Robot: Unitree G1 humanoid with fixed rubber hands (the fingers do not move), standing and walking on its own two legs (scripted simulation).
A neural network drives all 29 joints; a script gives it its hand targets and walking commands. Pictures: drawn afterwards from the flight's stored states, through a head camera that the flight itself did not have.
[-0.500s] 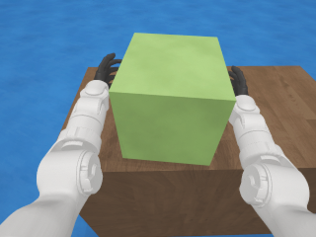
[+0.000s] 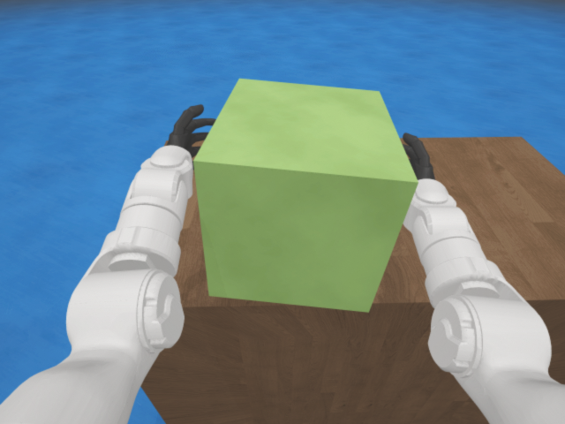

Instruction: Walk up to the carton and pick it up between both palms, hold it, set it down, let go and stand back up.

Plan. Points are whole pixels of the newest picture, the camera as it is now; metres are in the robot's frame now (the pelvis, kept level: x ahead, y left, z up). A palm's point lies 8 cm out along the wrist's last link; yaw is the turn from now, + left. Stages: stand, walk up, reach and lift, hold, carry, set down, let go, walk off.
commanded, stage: reach and lift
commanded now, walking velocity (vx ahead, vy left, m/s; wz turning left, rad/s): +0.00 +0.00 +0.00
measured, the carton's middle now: (299, 187) +0.48 -0.03 +0.13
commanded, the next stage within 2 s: none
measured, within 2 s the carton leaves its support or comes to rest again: neither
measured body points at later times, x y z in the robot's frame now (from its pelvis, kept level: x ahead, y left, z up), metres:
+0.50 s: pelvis +0.00 +0.00 +0.00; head -0.05 +0.01 +0.45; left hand +0.44 +0.16 +0.26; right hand +0.42 -0.19 +0.22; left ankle +0.01 +0.13 -0.75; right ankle +0.02 -0.11 -0.75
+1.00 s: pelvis -0.01 +0.00 +0.00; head -0.06 +0.01 +0.45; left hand +0.41 +0.17 +0.29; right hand +0.41 -0.17 +0.25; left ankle +0.01 +0.13 -0.75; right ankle +0.02 -0.11 -0.75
